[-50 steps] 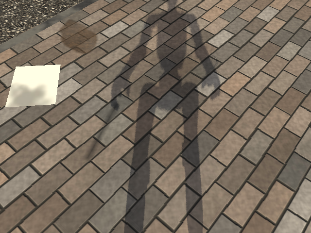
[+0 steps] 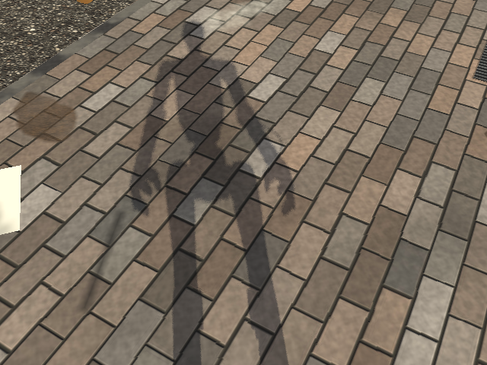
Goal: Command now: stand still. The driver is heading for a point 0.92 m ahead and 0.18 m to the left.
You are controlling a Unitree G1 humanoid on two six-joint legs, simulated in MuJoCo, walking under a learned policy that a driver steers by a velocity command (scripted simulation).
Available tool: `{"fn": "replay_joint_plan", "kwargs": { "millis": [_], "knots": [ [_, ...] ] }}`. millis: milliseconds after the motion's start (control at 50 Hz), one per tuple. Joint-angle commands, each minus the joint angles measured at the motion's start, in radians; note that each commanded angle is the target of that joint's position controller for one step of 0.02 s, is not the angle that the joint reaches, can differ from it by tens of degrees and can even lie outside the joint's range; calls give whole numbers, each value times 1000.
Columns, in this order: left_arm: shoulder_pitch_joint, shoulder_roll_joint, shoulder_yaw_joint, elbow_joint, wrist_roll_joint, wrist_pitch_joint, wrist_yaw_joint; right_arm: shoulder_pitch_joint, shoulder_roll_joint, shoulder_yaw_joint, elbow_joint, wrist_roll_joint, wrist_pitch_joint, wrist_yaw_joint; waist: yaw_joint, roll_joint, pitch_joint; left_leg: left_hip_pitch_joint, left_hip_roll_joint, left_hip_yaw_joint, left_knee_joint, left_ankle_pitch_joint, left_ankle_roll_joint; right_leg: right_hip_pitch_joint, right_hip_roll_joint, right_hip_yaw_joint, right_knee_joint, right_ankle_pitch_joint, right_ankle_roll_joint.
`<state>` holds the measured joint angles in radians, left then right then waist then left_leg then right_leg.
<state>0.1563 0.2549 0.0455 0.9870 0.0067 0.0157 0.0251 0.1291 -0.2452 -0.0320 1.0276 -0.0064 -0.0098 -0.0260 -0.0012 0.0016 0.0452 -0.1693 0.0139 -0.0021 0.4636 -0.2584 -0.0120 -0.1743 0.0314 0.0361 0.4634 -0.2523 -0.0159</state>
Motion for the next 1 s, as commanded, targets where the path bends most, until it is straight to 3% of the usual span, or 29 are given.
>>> {"fn": "replay_joint_plan", "kwargs": {
  "millis": [20, 100, 140, 200, 320, 380, 400, 440, 460, 480, 500, 520, 540, 560, 580, 600, 640, 680, 740, 800, 840, 860, 880, 900, 920, 940, 960, 980, 1000],
  "knots": [
    [-12, 108, 17, -20, -1, -12, 5, -6, -124, -20, -25, 0, -7, -4, -4, -4, -36, -8, 40, -37, -76, 137, 25, 1, -55, 50, -73, 154, -17],
    [-5, 107, 13, 6, -2, -14, 7, 2, -119, -16, -8, 0, -5, -5, -3, 0, -33, -11, 33, -33, -78, 130, 24, 0, -55, 46, -74, 148, -16],
    [15, 109, 15, 23, -9, -11, 10, 25, -119, -18, 7, 8, 0, -9, -2, 2, -38, -28, 6, -13, -68, -125, 38, -18, -29, 26, -67, -125, -30],
    [24, 117, 19, 16, -20, -28, 12, 26, -126, -20, -9, 19, -13, -13, 2, 5, 71, -139, 22, -63, -62, -438, 87, -141, -44, 63, -62, -453, -74],
    [103, 111, 23, 26, -39, -98, -12, 45, -100, -18, -31, 33, -83, 13, 19, -37, 64, -200, 28, -91, 25, -323, 125, -66, -118, 194, -82, -400, -146],
    [190, 174, 38, 46, -44, -111, -20, 18, -64, -7, -67, 34, -115, 30, 24, -170, 58, -333, -25, 13, 203, -157, 110, 87, -264, 434, -167, -275, -237],
    [195, 174, 40, 43, -42, -113, -21, 20, -69, -7, -72, 34, -123, 36, 18, -168, 56, -354, -17, 12, 218, -121, 115, 112, -301, 471, -147, -145, -254],
    [169, 163, 40, 24, -40, -114, -24, 65, -85, -12, -58, 36, -134, 52, -15, -135, 19, -324, -13, 12, 193, -73, 117, 138, -288, 391, -52, 131, -229],
    [107, 165, 41, -2, -40, -113, -26, 144, -93, -19, -29, 39, -136, 56, -63, -115, -3, -191, -22, 11, 110, 1, 119, 61, -254, 312, 28, 284, -197],
    [-51, 157, 36, -67, -33, -119, -29, 343, -145, -45, 39, 39, -137, 56, -175, -21, -66, 153, -5, -76, -32, 178, 152, -158, -138, 147, 253, 554, -128],
    [-128, 135, 31, -118, -15, -142, -34, 562, -252, -80, 106, 19, -118, 49, -234, 232, -148, 505, 163, -349, -84, 441, 188, -476, -3, -19, 666, 383, -40],
    [-16, 90, 23, -80, -5, -154, -44, 497, -169, -45, 86, 20, -98, 51, -135, 263, -132, 615, 292, -475, -53, 729, 229, -729, 32, -14, 785, -265, -21],
    [-32, 70, 15, -90, -36, -158, -49, 472, -115, -27, 75, 15, -91, 51, -125, 173, -70, 550, 338, -519, -70, 625, 282, -825, -11, 49, 882, -306, -42],
    [-87, 59, 9, -115, -66, -152, -53, 427, -93, -15, 58, 7, -91, 48, -105, 82, 9, 522, 338, -461, -102, 569, 293, -921, -56, 39, 943, -265, -49],
    [-122, 43, 3, -137, -65, -147, -54, 377, -85, -3, 47, 12, -88, 48, -79, 34, 73, 452, 321, -383, -143, 571, 271, -961, -97, 9, 902, -212, -45],
    [-133, 44, 5, -149, -46, -142, -52, 338, -73, 7, 32, 11, -85, 47, -54, 29, 84, 369, 279, -310, -186, 566, 233, -903, -125, -22, 824, -150, -41],
    [-153, 28, -5, -176, -26, -135, -58, 263, -76, 13, -5, 4, -77, 30, -27, 66, 99, 149, 173, -181, -281, 543, 190, -678, -106, -88, 592, 33, -6],
    [-236, -10, -22, -214, -20, -131, -61, 265, -111, 7, -17, 0, -78, 8, -41, 77, 105, -25, 106, -84, -358, 507, 176, -432, -57, -140, 329, 223, 19],
    [-312, 30, -14, -267, -34, -121, -60, 339, -163, -12, 9, 22, -94, -5, -33, 106, 98, 66, 157, -91, -403, 566, 169, -333, -22, -117, 123, 322, -7],
    [-229, 106, 20, -261, -37, -117, -60, 341, -173, -27, 5, 16, -83, -6, 37, 134, -18, 256, 199, -81, -237, 924, 128, -215, 21, -102, 63, 295, -54],
    [21, 161, 55, -184, -42, -102, -49, 311, -169, -30, -11, -2, -56, -2, 163, 151, -162, 236, 174, -52, 92, 1090, 99, 69, 30, -107, 61, 249, -107],
    [190, 204, 67, -146, -28, -94, -40, 313, -134, -17, -33, -18, -53, 3, 210, 75, -281, 16, 136, -54, 369, 814, 89, 374, -122, 59, 117, 229, -163],
    [264, 251, 73, -116, -10, -99, -50, 488, 33, 24, -29, -7, -68, 23, 105, -234, -470, -348, -69, -64, 805, -79, 35, 694, -407, 581, 24, 7, -368],
    [255, 156, 50, -103, -16, -98, -53, 408, -60, 5, -22, 16, -97, 35, 150, -175, -431, -440, -71, -170, 941, -295, 62, 609, -393, 748, -150, -136, -350],
    [133, 137, 39, -117, -22, -106, -52, 287, -124, -16, -81, 50, -114, 39, 111, -152, -212, -525, -13, -137, 955, -226, 78, 416, -365, 593, -200, -170, -300],
    [34, 114, 31, -135, -17, -116, -54, 216, -135, -17, -105, 54, -121, 32, 73, -38, -114, -489, 43, -115, 898, -130, 86, 224, -331, 471, -247, -105, -271],
    [-17, 94, 23, -139, -5, -126, -60, 192, -130, -26, -107, 42, -116, 24, 35, 0, -56, -446, 78, -96, 843, -81, 83, 81, -299, 378, -276, -16, -253],
    [-42, 78, 17, -136, 7, -132, -62, 226, -114, -29, -104, 33, -103, 19, -9, -27, -53, -374, 112, -104, 805, -50, 80, -8, -264, 305, -304, 27, -238],
    [-52, 71, 15, -130, 4, -132, -66, 255, -88, -27, -100, 30, -89, 16, -32, -51, -49, -336, 122, -101, 767, -48, 73, -64, -247, 264, -330, 27, -236]
  ]
}}
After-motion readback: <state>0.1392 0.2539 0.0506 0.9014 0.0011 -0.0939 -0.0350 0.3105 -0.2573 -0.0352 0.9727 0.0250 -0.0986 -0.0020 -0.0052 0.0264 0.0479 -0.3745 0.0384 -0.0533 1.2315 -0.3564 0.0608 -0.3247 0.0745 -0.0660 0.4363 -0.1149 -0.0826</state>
